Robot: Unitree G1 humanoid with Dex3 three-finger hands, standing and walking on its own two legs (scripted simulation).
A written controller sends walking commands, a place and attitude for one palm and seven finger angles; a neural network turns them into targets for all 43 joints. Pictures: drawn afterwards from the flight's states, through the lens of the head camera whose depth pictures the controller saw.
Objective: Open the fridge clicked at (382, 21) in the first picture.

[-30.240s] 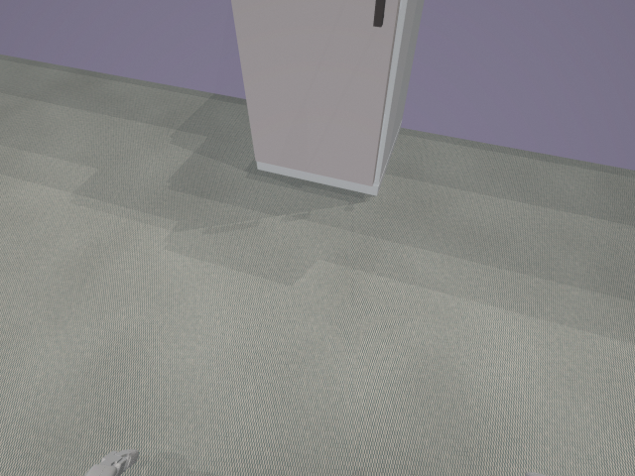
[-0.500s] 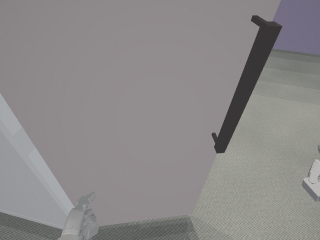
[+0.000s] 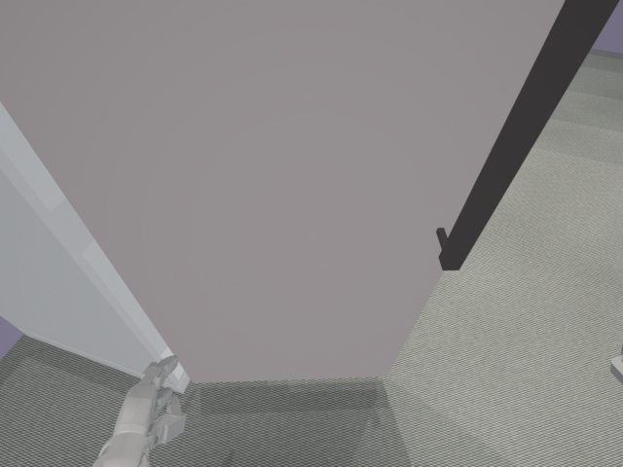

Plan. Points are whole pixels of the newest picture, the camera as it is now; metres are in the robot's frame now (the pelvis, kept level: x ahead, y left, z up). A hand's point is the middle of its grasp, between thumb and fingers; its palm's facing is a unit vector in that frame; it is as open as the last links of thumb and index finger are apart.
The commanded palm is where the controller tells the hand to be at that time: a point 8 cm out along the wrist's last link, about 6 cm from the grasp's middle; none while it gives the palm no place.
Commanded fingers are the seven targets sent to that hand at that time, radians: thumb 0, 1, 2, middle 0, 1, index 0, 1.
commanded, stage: step back with the hand held close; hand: right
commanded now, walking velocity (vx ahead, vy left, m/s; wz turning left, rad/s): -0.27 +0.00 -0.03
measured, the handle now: (490, 158) +0.42 -0.19 +0.19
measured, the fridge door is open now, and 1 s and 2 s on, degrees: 69 69 69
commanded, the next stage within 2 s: stop stepping back and stand still in 0.76 s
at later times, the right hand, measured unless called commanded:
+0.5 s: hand out of the picture +0.09 -0.28 +0.16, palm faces +0.51 +0.74 -0.44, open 7.4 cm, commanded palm +0.03 -0.31 +0.17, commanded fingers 0.00 -0.90 -0.90 0.20 0.30 0.20 0.30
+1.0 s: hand out of the picture +0.00 -0.30 +0.17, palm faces +0.51 +0.78 -0.37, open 7.4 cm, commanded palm -0.06 -0.32 +0.17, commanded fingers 0.00 -0.90 -0.90 0.20 0.30 0.20 0.30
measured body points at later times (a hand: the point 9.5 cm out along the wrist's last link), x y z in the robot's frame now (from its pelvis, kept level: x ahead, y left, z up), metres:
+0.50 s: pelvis -0.08 +0.00 -0.02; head -0.07 -0.02 +0.43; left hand +0.10 +0.23 -0.09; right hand +0.06 -0.31 +0.18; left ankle +0.02 +0.15 -0.74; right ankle +0.03 -0.11 -0.73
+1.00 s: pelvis -0.19 -0.02 -0.01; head -0.19 -0.05 +0.44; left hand +0.00 +0.20 -0.07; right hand -0.04 -0.33 +0.18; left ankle -0.19 +0.13 -0.74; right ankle -0.17 -0.12 -0.74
